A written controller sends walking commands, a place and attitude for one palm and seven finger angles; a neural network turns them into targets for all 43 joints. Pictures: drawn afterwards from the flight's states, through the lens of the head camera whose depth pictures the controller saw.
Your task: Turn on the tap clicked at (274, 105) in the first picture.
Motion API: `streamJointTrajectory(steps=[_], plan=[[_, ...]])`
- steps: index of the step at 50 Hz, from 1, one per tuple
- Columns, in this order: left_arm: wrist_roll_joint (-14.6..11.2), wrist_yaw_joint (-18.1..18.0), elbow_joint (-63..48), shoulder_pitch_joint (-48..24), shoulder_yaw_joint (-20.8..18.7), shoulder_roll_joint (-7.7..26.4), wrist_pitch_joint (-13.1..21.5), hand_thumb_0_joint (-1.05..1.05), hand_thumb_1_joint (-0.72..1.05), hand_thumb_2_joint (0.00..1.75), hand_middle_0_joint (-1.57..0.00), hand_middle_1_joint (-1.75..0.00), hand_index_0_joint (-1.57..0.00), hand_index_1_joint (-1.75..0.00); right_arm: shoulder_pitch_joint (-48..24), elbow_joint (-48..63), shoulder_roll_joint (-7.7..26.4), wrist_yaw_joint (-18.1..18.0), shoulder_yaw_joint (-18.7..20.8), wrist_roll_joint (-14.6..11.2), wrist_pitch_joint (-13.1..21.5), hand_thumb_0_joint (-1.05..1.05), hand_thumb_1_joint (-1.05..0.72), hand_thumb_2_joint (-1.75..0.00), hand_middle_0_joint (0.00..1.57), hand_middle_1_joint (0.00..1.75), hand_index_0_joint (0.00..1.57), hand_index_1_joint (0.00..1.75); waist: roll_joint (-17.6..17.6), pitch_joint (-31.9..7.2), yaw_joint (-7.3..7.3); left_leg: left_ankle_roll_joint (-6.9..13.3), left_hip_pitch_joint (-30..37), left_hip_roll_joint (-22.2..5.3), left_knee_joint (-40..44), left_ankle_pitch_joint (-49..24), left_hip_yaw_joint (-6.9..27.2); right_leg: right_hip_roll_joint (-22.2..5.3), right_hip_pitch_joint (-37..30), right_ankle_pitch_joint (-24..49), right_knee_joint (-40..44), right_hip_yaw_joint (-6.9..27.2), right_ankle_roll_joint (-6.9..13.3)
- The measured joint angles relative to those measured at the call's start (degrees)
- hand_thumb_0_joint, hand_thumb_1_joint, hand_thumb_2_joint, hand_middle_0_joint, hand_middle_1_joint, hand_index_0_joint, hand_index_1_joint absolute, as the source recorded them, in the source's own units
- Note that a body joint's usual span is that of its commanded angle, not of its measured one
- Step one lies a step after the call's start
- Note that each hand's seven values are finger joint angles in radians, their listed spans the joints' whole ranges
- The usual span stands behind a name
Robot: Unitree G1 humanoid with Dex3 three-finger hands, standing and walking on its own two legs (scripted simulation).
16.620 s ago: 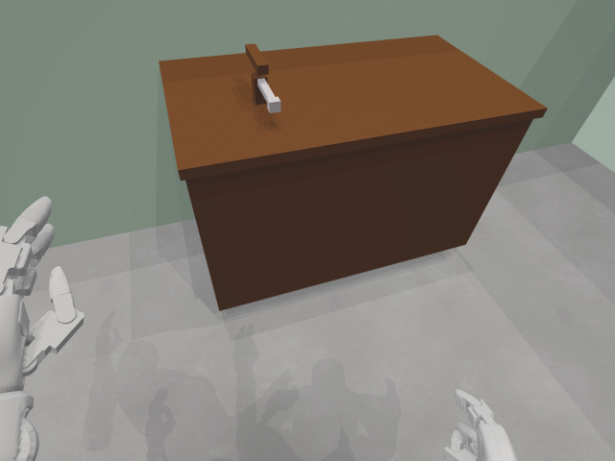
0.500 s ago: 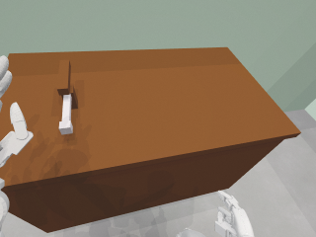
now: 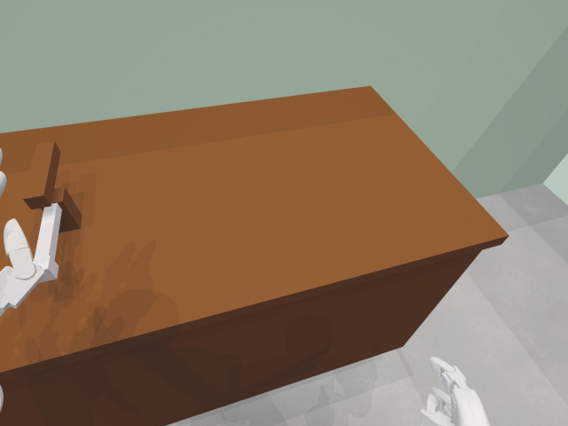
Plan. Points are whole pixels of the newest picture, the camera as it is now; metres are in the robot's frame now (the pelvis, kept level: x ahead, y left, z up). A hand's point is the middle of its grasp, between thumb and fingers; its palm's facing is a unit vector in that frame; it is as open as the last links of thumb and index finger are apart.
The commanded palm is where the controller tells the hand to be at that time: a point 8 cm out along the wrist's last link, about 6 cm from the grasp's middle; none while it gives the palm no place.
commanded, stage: come to a stop and stand still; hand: left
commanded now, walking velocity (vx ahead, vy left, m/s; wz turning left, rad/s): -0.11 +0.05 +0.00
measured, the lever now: (42, 269) +0.30 +0.38 +0.03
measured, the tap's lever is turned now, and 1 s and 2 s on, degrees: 0 0 0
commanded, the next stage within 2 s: look again from close up in 0.88 s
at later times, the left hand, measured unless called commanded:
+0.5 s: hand (28, 286) +0.21 +0.28 +0.16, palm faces +0.28 -0.89 -0.35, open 7.4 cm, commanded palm +0.15 +0.33 +0.18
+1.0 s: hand out of the picture +0.17 +0.32 +0.17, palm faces +0.39 -0.84 -0.37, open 7.4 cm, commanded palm +0.12 +0.34 +0.18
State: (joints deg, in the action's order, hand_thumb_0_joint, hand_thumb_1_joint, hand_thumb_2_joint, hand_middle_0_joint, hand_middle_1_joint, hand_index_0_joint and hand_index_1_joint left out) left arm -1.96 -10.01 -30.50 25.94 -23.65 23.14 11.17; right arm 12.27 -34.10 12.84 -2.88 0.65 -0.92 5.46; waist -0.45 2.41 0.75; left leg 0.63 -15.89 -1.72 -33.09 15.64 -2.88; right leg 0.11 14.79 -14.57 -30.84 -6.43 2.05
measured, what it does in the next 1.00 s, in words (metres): steps on the spot: right foot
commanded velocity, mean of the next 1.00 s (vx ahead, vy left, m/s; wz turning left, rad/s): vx -0.01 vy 0.01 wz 0.00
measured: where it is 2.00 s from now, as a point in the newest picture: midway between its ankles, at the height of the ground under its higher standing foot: outside the picture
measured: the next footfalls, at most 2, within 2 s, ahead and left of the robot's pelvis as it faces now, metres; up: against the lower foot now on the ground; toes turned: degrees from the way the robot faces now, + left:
right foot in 0.58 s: -0.01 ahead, -0.07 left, +0.00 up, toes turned -7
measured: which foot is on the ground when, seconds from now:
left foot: down 0.00-1.00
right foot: down 0.00-0.40, up 0.42-0.56, down 0.58-1.00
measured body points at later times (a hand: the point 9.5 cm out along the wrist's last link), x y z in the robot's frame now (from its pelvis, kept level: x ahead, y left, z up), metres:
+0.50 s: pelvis -0.03 +0.06 +0.01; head +0.00 +0.08 +0.45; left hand +0.19 +0.32 +0.18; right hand +0.12 -0.17 -0.07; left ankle +0.01 +0.11 -0.73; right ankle -0.02 -0.08 -0.72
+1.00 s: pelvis -0.06 +0.06 +0.01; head -0.06 +0.08 +0.46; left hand +0.14 +0.36 +0.19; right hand +0.12 -0.16 -0.05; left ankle +0.01 +0.11 -0.73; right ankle -0.05 -0.06 -0.73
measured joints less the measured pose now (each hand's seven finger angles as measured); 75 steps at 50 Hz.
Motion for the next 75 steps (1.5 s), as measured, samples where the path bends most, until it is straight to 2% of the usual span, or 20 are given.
streamJointTrajectory(steps=[5,9,11,13,15,18,20,23,25,27,29,31,35,40,43,48,54,60,67,75], plan=[[-0.12,-0.06,4.58,-1.73,3.99,-4.32,-2.12,0.01,0.89,0.9,-0.21,-0.31,-0.21,-0.31,-0.91,-0.18,0.4,0.41,-0.53,0.04,-0.14,0.01,-0.9,-0.9,0.2,0.3,0.2,0.3,2.12,-1.96,0.31,-0.94,-1.08,0.35,-1.17,0.36,1.89,0.3,0.55,0.85,1.05,-0.12,0.46],[-0.07,0.58,4.0,-0.5,6.88,-5.19,-3.16,0.01,0.89,0.9,-0.21,-0.31,-0.2,-0.31,-1.65,-0.18,-0.14,0.2,-0.93,0.26,-0.78,0.01,-0.9,-0.9,0.2,0.3,0.2,0.3,1.43,-1.77,-0.18,-0.5,0.12,1.23,0.72,0.48,2.83,-0.41,1.08,0.91,0.61,0.13,0.01],[-0.13,0.8,2.96,0.1,6.91,-4.24,-3.33,0.01,0.89,0.9,-0.21,-0.31,-0.21,-0.31,-1.99,-0.26,-0.76,-0.06,-1.27,0.44,-1.09,0.01,-0.9,-0.9,0.2,0.3,0.2,0.3,0.28,-0.9,0.01,-0.15,0.93,1.71,2.12,-0.73,2.31,-0.87,0.77,1.41,1.13,0.64,-0.35],[2.44,3.19,5.63,-6.71,4.26,1.43,-1.31,0.01,0.88,0.9,-0.22,-0.31,-0.21,-0.31,-0.56,0.14,-1.55,-0.38,-0.62,0.96,0.98,0.01,-0.9,-0.9,0.2,0.3,0.2,0.3,-0.75,0.19,2.51,0.06,-1.37,1.83,-0.3,-1.07,3.01,-0.61,1.68,2.49,1.81,0.52,-0.55],[1.41,3.39,9.62,-12.66,0.02,5.0,1.44,0.01,0.88,0.89,-0.22,-0.31,-0.21,-0.31,-0.94,-0.15,-1.93,0.63,-1.1,0.45,1.64,0.01,-0.9,-0.9,0.2,0.3,0.2,0.3,-1.65,1.79,3.66,-0.22,-2.35,2.08,-1.96,0.06,3.41,-0.03,2.2,3.9,2.79,1.07,-0.34],[-0.64,2.22,11.14,-15.21,-2.64,3.9,2.94,0.01,0.89,0.9,-0.22,-0.31,-0.21,-0.31,-1.17,-0.23,-1.52,2.22,-1.27,0.32,2.79,0.01,-0.9,-0.9,0.2,0.3,0.2,0.3,-1.52,3.45,2.72,1.12,-0.51,2.86,1.68,-2.1,2.67,-0.19,1.83,5.33,3.77,2.14,-1.18],[-1.36,2.16,9.28,-12.74,-0.99,1.0,3.51,0.01,0.89,0.9,-0.21,-0.3,-0.2,-0.31,-0.58,-0.49,-1.41,3.15,-1.14,0.16,3.43,0.01,-0.9,-0.9,0.2,0.3,0.2,0.3,-2.05,3.62,2.27,2.79,0.9,4.05,3.39,-2.69,1.06,-1.29,1.59,4.92,3.69,3.76,-1.8],[-0.48,3.55,5.65,-6.09,3.94,-2.69,4.17,0.01,0.9,0.9,-0.2,-0.3,-0.2,-0.31,1.05,0.07,-1.53,3.81,-1.05,0.02,3.81,0.01,-0.9,-0.9,0.2,0.3,0.2,0.3,-1.74,2.72,0.85,4.43,2.1,5.28,5.84,-3.49,-0.09,-1.99,2.13,-0.37,-0.55,5.37,-1.67],[0.39,4.72,4.13,-2.86,5.71,-2.31,4.62,0.01,0.89,0.9,-0.21,-0.3,-0.2,-0.31,1.98,0.06,-2.43,3.91,-1.33,-0.01,3.73,0.01,-0.9,-0.9,0.2,0.3,0.2,0.3,-2.45,2.1,0.24,4.9,2.21,6.07,7.04,-4.21,-0.19,-2.06,0.99,-0.9,-1.9,5.6,-1.66],[0.8,5.32,3.42,-1.37,4.87,-0.02,5.16,0.01,0.89,0.9,-0.21,-0.31,-0.21,-0.31,2.59,-0.04,-3.66,3.83,-1.92,0.22,3.49,0.01,-0.9,-0.9,0.2,0.3,0.2,0.3,-4.08,1.44,0.27,5.06,1.55,6.84,7.46,-4.63,-0.46,-2.17,-1.11,-1.4,-0.88,5.09,-1.49],[0.79,5.43,4.03,-2.11,2.79,1.84,5.54,0.01,0.89,0.9,-0.22,-0.31,-0.21,-0.31,2.44,-0.14,-4.28,3.65,-2.39,0.54,3.29,0.01,-0.9,-0.9,0.2,0.3,0.2,0.3,-4.8,1.27,0.97,5.1,0.34,6.87,7.05,-4.7,-0.83,-2.08,-2.76,-3.24,2.18,4.36,-1.62],[0.59,5.26,4.94,-4.65,0.96,2.48,5.09,0.01,0.88,0.9,-0.22,-0.31,-0.21,-0.31,1.43,-0.2,-4.02,3.58,-2.55,0.9,3.24,0.01,-0.9,-0.9,0.2,0.3,0.2,0.3,-3.53,2.49,0.97,4.97,-0.28,6.04,6.58,-4.97,-0.06,-1.23,-3.52,-1.07,4.5,3.46,-2.14],[-0.13,4.56,3.66,-7.51,-0.86,2.2,4.46,0.02,0.89,0.9,-0.21,-0.31,-0.21,-0.31,-0.38,0.03,-3.33,4.3,-2.39,0.88,3.67,0.02,-0.9,-0.9,0.2,0.3,0.2,0.3,-2.41,3.44,1.21,5.07,-0.43,5.78,6.83,-5.85,0.16,-0.91,-3.76,0.78,5.73,3.18,-1.51],[-0.14,4.9,1.59,-2.42,1.79,-0.89,3.98,0.01,0.89,0.9,-0.21,-0.3,-0.2,-0.31,-1.13,1.38,-2.79,4.27,-2.02,0.75,3.14,0.02,-0.9,-0.9,0.2,0.3,0.2,0.3,-1.62,1.02,0.96,5.08,0.95,6.18,8.86,-6.72,-1.3,-1.33,-3.33,-0.73,4.55,4.8,-0.9],[0.29,5.27,3.55,-0.99,3.29,-1.39,3.21,0.01,0.89,0.9,-0.21,-0.31,-0.21,-0.31,-1.08,1.78,-2.49,3.51,-2.02,0.68,2.31,0.01,-0.9,-0.9,0.2,0.3,0.2,0.3,-0.95,-0.18,0.96,4.57,1.56,6.26,9.57,-7.18,-1.22,-1.28,-4.14,1.29,5.81,5.02,-1.43],[0.91,4.9,8.43,-2.99,3.09,-1.82,1.2,0.01,0.89,0.9,-0.21,-0.31,-0.21,-0.31,-0.31,1.72,-2.17,2.45,-2.2,0.46,1.11,0.01,-0.9,-0.9,0.2,0.3,0.2,0.3,-0.6,-1.16,1.82,3.39,2.18,5.88,10.45,-7.63,-0.48,-0.77,-5.1,1.89,7.1,4.55,-1.81],[1.39,3.99,8.66,-5.02,4.14,-4.17,0.8,0.01,0.89,0.9,-0.21,-0.31,-0.21,-0.31,0.56,0.83,-1.42,2.29,-2.45,0.58,1.46,0.01,-0.9,-0.9,0.2,0.3,0.2,0.3,-0.28,-1.58,2.47,3.41,1.74,4.65,9.41,-7.57,0.3,0.45,-6.02,3.21,8.65,3.62,-1.88],[1.6,4.19,8.08,-4.37,5.78,-4.49,1.57,0.01,0.89,0.9,-0.21,-0.31,-0.2,-0.31,0.6,0.25,-1.13,2.05,-2.38,0.78,1.73,0.02,-0.9,-0.9,0.2,0.3,0.2,0.3,-0.11,-2.47,1.64,3.14,1.08,3.29,8.01,-6.8,0.41,1.83,-6.26,3.41,9.52,3.63,-1.12],[0.61,4.62,8.52,-3.22,4.4,-2.62,1.33,0.01,0.89,0.9,-0.21,-0.31,-0.21,-0.31,0.63,0.59,-0.96,1.6,-2.05,0.59,1.52,0.01,-0.9,-0.9,0.2,0.3,0.2,0.3,-0.19,-1.87,0.19,3.01,0.76,2.84,7.9,-6.18,0.37,2.32,-6.11,3.04,9.94,3.78,-0.7],[-0.25,4.77,4.66,-1.15,3.76,-1.82,1.21,0.01,0.89,0.9,-0.21,-0.31,-0.21,-0.31,0.35,0.56,-0.83,1.33,-1.84,0.34,1.58,0.02,-0.9,-0.9,0.2,0.3,0.2,0.3,-0.64,-0.19,0.38,2.98,1.29,3.42,8.3,-5.47,0.22,1.74,-5.98,1.5,8.87,3.95,-0.79]])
